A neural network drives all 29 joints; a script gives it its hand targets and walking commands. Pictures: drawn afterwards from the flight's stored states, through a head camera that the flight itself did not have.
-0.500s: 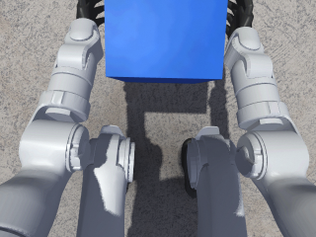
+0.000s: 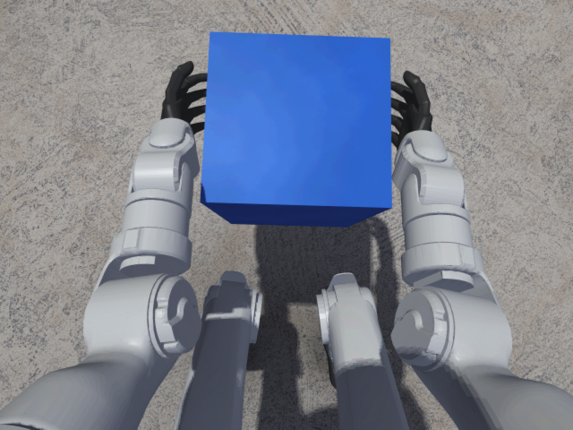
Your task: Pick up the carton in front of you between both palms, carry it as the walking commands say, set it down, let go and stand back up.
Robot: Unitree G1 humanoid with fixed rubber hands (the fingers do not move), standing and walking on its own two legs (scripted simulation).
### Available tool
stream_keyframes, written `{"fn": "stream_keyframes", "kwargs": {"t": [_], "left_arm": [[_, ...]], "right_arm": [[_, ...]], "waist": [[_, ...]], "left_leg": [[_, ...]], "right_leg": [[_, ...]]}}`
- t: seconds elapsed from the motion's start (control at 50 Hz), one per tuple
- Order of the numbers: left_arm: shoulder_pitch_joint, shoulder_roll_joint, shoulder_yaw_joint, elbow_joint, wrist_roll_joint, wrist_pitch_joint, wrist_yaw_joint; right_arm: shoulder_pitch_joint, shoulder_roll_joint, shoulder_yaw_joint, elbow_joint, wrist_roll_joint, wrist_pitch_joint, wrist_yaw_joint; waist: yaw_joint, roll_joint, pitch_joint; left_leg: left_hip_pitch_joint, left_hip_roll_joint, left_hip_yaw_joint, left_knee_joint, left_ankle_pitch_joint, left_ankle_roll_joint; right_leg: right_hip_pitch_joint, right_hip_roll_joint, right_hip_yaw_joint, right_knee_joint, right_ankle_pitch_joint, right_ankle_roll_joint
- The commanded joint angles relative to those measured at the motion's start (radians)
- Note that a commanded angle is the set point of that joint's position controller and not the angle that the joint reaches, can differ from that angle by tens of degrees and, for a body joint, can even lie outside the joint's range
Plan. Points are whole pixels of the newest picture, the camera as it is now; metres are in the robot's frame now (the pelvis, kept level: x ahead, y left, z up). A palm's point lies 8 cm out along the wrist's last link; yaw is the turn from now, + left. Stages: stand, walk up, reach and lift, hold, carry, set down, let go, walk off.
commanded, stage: reach and lift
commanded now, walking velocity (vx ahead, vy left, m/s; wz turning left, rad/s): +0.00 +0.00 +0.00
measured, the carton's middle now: (293, 151) +0.49 +0.00 -0.13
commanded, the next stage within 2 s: none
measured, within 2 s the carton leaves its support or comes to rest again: neither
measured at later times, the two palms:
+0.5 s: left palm (120, 94) +0.45 +0.15 +0.10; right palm (489, 105) +0.45 -0.15 +0.10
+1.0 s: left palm out of the picture +0.41 +0.15 +0.25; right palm out of the picture +0.41 -0.15 +0.25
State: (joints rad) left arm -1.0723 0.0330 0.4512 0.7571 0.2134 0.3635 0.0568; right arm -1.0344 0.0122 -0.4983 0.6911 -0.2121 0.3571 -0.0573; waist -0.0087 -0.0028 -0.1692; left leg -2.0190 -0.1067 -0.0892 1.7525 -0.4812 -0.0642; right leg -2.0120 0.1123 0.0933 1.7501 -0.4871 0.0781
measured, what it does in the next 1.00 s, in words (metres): rises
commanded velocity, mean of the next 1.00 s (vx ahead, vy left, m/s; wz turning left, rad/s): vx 0.00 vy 0.00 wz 0.00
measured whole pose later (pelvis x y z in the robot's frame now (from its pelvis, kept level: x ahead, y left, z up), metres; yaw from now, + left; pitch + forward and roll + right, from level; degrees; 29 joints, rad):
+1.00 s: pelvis +0.10 +0.00 +0.26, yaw +1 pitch +10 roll +0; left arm -0.30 -0.13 0.28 0.51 0.19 0.41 0.05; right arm -0.29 0.15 -0.29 0.49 -0.20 0.40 -0.04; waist -0.01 0.00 -0.16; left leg -0.53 -0.06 -0.14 0.66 -0.31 -0.02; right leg -0.53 0.06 0.14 0.67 -0.31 0.02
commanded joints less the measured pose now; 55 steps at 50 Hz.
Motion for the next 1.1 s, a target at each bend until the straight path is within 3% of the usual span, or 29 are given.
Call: {"fn": "stream_keyframes", "kwargs": {"t": [0.0, 0.16, 0.42, 0.72, 0.92, 1.08], "left_arm": [[-0.609, -1.107, -0.509, -0.015, -0.170, -0.009, -0.261], [-0.467, -1.157, -0.612, -0.075, -0.210, -0.009, -0.256], [-0.205, -1.182, -0.614, -0.060, -0.173, -0.047, -0.245], [0.093, -1.190, -0.693, -0.134, -0.157, -0.063, -0.242], [0.269, -1.182, -0.756, -0.228, -0.173, 0.016, -0.258], [0.349, -1.162, -0.806, -0.355, -0.200, 0.145, -0.278]], "right_arm": [[-0.637, 1.069, 0.551, 0.022, 0.165, 0.005, 0.255], [-0.487, 1.111, 0.648, -0.026, 0.199, 0.003, 0.253], [-0.226, 1.137, 0.653, -0.004, 0.164, -0.032, 0.247], [0.077, 1.140, 0.730, -0.065, 0.145, -0.048, 0.248], [0.255, 1.137, 0.797, -0.156, 0.158, 0.028, 0.260], [0.340, 1.126, 0.850, -0.278, 0.188, 0.157, 0.278]], "waist": [[0.002, 0.017, -1.059], [-0.002, 0.025, -1.003], [0.000, 0.012, -0.770], [0.000, 0.013, -0.557], [0.004, 0.008, -0.383], [0.004, 0.002, -0.202]], "left_leg": [[0.656, -0.069, 0.176, -0.224, 0.142, 0.038], [0.801, -0.071, 0.147, -0.336, 0.196, 0.028], [1.038, -0.060, 0.090, -0.584, 0.216, 0.038], [1.412, -0.026, 0.022, -0.913, 0.364, 0.050], [1.684, -0.004, 0.001, -1.142, 0.514, 0.050], [1.860, 0.009, 0.001, -1.305, 0.526, 0.049]], "right_leg": [[0.605, 0.069, -0.186, -0.220, 0.137, -0.041], [0.752, 0.071, -0.159, -0.331, 0.194, -0.041], [0.994, 0.057, -0.099, -0.583, 0.213, -0.048], [1.385, 0.020, -0.033, -0.905, 0.362, -0.063], [1.677, -0.002, -0.010, -1.134, 0.523, -0.062], [1.855, -0.018, -0.007, -1.301, 0.534, -0.058]]}}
